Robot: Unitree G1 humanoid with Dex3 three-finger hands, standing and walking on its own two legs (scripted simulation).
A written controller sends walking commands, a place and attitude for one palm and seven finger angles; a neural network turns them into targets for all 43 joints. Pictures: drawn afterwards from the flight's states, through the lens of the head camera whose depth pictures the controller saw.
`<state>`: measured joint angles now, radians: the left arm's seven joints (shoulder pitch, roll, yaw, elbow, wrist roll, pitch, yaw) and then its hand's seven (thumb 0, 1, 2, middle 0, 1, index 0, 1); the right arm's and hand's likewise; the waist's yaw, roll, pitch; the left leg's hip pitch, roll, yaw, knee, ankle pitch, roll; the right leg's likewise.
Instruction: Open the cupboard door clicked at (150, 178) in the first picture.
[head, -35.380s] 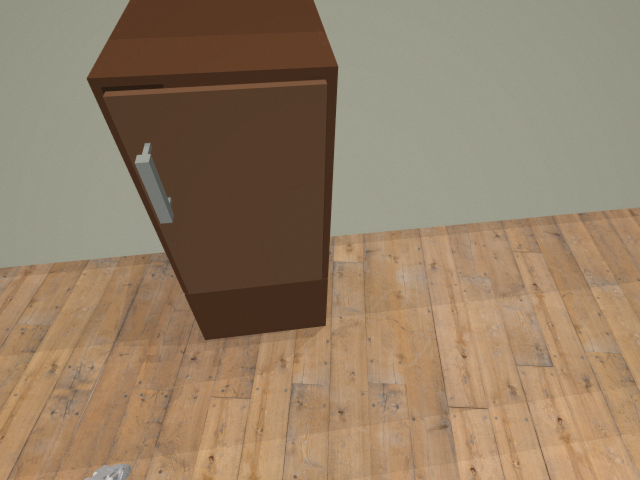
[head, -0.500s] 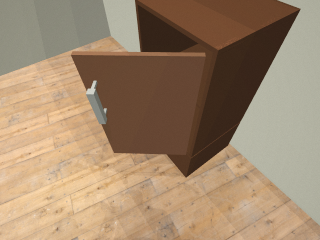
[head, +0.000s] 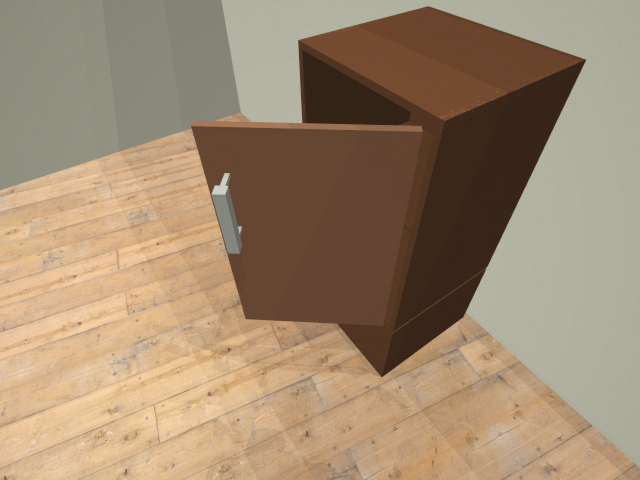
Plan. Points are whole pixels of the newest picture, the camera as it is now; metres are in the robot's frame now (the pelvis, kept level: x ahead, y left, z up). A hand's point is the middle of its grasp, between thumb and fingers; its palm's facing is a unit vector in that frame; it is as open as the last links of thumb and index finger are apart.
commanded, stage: come to a stop and stand still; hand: left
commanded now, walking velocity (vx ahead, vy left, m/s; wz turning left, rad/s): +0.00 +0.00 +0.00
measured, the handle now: (230, 214) +0.57 +0.21 -0.02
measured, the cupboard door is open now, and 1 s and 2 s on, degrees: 52 52 52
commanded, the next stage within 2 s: look again from close up in 0.22 s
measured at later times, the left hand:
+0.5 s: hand out of the picture +0.01 +0.15 -0.17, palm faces +0.01 -0.98 -0.19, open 7.3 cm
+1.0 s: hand out of the picture +0.03 +0.14 -0.16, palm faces +0.08 -0.98 -0.20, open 7.3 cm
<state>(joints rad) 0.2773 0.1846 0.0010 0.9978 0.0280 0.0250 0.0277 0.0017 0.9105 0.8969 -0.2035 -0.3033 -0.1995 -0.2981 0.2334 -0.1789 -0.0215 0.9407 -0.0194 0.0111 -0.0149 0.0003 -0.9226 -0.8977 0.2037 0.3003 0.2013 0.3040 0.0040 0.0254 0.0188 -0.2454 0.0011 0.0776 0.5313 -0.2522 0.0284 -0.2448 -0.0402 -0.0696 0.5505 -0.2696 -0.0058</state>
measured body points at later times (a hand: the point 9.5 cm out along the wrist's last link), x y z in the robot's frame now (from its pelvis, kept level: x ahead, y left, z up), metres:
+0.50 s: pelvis +0.01 -0.02 +0.01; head +0.01 -0.02 +0.46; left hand +0.01 +0.20 -0.15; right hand -0.01 -0.24 -0.15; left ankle +0.03 +0.10 -0.73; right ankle +0.02 -0.12 -0.73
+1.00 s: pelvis +0.02 -0.03 +0.01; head +0.03 -0.03 +0.46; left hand +0.03 +0.19 -0.14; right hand +0.04 -0.25 -0.15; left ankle +0.02 +0.10 -0.73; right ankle +0.02 -0.12 -0.73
